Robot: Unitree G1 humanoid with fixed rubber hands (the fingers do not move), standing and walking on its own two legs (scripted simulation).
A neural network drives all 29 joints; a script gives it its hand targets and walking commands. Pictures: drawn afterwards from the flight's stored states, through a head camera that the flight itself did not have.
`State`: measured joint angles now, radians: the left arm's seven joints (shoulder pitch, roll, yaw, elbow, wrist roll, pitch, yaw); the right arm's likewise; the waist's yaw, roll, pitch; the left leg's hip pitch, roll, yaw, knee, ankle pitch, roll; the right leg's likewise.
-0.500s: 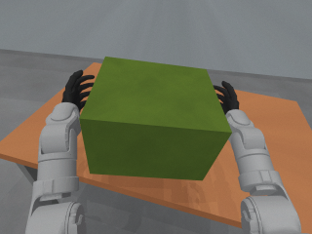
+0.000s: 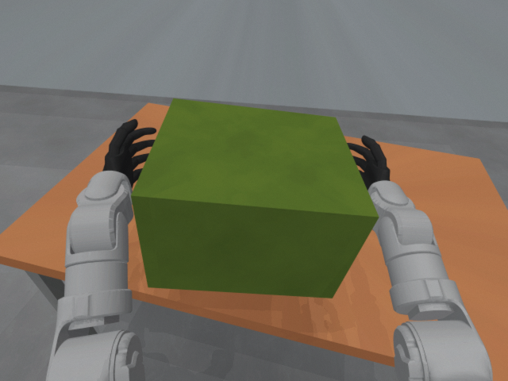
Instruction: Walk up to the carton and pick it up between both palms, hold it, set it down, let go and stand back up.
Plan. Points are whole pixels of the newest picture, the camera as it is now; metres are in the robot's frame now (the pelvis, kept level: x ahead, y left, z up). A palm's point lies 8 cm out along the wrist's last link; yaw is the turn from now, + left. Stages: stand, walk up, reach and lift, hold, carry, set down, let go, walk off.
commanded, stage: hold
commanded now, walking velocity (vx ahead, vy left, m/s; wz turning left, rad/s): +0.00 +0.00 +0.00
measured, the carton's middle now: (250, 194) +0.38 -0.01 +0.12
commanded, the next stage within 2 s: none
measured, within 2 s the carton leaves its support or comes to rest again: neither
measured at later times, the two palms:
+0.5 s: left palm (116, 174) +0.36 +0.19 +0.19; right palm (370, 181) +0.36 -0.20 +0.17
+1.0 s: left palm (117, 171) +0.36 +0.19 +0.19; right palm (370, 182) +0.36 -0.20 +0.17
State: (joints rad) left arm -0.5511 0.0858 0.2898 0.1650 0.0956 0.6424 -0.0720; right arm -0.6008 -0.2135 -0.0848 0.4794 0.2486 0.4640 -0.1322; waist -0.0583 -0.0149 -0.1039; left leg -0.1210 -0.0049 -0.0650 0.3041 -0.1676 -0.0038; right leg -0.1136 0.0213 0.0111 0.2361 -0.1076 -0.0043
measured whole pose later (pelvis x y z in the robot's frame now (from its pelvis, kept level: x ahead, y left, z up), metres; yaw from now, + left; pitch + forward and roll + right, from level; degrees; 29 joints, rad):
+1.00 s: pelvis -0.01 +0.00 +0.00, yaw +0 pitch +1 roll -1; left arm -0.60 0.11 0.28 0.23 0.07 0.62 -0.05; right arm -0.64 -0.21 -0.09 0.54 0.23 0.44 -0.12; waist -0.04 -0.02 -0.13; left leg -0.16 0.00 -0.06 0.31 -0.16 -0.01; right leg -0.16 0.02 0.01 0.25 -0.10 -0.01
